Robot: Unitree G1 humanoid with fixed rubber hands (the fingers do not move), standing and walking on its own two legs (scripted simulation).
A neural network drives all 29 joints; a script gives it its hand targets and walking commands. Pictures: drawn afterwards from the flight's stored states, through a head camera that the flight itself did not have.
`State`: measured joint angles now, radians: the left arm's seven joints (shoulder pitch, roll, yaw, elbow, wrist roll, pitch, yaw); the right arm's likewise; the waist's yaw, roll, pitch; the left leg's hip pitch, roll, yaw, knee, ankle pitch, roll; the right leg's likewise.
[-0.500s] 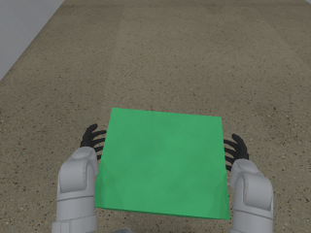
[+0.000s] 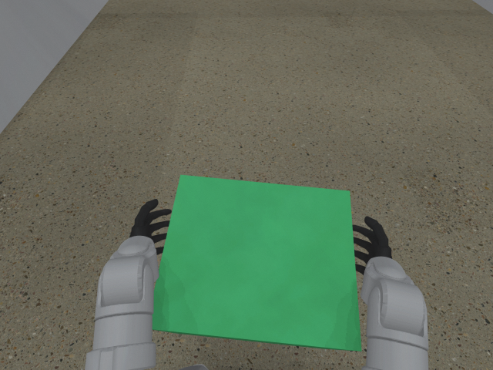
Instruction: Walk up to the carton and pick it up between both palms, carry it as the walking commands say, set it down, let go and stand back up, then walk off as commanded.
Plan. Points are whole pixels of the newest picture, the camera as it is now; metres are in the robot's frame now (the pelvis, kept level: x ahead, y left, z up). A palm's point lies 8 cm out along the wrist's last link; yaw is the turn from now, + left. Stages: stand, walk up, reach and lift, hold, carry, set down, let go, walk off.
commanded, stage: carry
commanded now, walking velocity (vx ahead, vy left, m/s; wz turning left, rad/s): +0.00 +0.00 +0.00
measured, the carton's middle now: (255, 267) +0.30 -0.01 -0.04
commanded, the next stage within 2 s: hold in 1.74 s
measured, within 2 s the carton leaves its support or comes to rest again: neither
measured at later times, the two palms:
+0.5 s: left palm (142, 249) +0.29 +0.17 +0.05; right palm (375, 268) +0.26 -0.19 +0.04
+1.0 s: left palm (136, 253) +0.28 +0.18 +0.05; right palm (375, 270) +0.26 -0.19 +0.05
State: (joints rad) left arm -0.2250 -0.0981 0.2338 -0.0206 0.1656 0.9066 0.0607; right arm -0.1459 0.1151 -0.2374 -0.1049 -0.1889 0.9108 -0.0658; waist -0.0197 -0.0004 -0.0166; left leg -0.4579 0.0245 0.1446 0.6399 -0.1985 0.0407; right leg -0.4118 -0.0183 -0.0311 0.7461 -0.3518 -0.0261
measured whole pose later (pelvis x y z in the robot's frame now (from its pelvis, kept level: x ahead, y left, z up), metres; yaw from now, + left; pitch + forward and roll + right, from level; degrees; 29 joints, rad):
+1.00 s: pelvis -0.01 +0.00 +0.00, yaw +0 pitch +0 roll +1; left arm -0.21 -0.09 0.23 0.04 0.17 0.82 0.05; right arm -0.15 0.11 -0.24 -0.03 -0.19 0.83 -0.07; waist -0.02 0.00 -0.04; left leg -0.46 0.02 0.14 0.64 -0.18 0.05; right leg -0.41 -0.02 -0.03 0.75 -0.33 -0.03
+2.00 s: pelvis -0.03 +0.02 +0.00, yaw +0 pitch -2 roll +0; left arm -0.27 -0.08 0.31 0.25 0.20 0.70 0.08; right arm -0.31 0.08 -0.25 0.31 -0.21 0.68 -0.06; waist -0.01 0.00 -0.04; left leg -0.44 0.02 0.14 0.64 -0.17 0.06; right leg -0.38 -0.02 -0.03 0.72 -0.31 -0.03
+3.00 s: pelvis +0.00 +0.03 +0.01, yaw +0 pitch -2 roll +0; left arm -0.34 -0.12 0.36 0.51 0.23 0.52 0.13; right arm -0.42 0.00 -0.39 0.66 -0.30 0.45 0.08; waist 0.01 -0.01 -0.04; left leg -0.36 0.01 0.14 0.56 -0.18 0.07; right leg -0.28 -0.01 -0.03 0.60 -0.29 -0.03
